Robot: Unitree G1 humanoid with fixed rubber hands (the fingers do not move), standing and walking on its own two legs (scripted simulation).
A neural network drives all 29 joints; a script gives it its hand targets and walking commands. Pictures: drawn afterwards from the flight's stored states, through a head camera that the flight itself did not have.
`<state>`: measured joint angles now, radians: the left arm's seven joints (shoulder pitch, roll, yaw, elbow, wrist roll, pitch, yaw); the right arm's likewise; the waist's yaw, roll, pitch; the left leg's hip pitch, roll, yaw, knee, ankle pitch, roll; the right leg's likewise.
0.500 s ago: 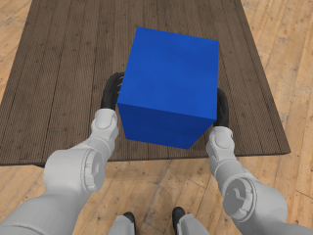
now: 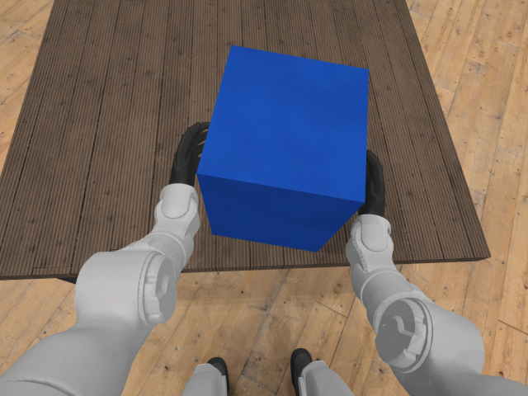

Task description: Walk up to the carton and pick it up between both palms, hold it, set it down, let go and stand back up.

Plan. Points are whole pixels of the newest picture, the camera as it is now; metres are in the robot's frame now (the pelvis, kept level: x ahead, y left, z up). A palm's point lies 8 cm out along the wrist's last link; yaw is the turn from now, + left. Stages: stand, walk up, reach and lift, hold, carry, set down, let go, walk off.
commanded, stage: reach and lift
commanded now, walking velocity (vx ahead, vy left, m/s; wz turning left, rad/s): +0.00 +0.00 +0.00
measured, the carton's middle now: (280, 163) +0.47 -0.03 -0.03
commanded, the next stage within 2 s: none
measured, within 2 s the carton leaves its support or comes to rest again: leaves its support in 0.76 s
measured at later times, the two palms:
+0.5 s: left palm (187, 177) +0.44 +0.11 -0.02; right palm (373, 213) +0.37 -0.17 -0.02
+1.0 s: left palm (185, 164) +0.43 +0.11 +0.04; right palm (387, 209) +0.36 -0.17 +0.03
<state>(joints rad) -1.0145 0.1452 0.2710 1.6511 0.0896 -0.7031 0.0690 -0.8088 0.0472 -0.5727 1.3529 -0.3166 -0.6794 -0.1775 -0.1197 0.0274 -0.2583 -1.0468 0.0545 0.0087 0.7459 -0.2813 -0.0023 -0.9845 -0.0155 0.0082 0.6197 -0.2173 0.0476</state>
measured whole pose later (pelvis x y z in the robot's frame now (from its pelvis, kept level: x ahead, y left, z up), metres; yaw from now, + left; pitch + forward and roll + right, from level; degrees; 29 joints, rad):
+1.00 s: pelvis -0.02 +0.00 +0.00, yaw +0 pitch +30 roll -4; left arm -1.01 0.13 -0.19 1.54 -0.11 -0.41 0.15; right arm -0.63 0.05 -0.22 0.97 0.05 -0.26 -0.25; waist -0.12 0.03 -0.37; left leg -1.02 0.05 0.01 0.77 -0.27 0.00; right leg -0.96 -0.01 0.01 0.64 -0.21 0.05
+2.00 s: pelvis -0.02 -0.05 +0.03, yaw +2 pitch +0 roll +1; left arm -0.92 0.12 0.29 1.10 0.01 0.18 0.08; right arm -0.79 0.01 -0.13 0.84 0.06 0.26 -0.28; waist -0.09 0.01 -0.14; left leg -0.30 0.05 0.01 0.51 -0.21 -0.04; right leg -0.32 -0.01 0.00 0.56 -0.24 0.02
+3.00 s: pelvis -0.02 -0.04 +0.04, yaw +2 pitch -4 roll +0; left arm -0.80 0.04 0.35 0.66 0.18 0.52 0.07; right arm -0.80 0.01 -0.08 0.82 0.15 0.30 -0.29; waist -0.09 -0.02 -0.11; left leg -0.17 0.05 0.01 0.42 -0.18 -0.04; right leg -0.17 -0.01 0.00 0.42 -0.18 0.02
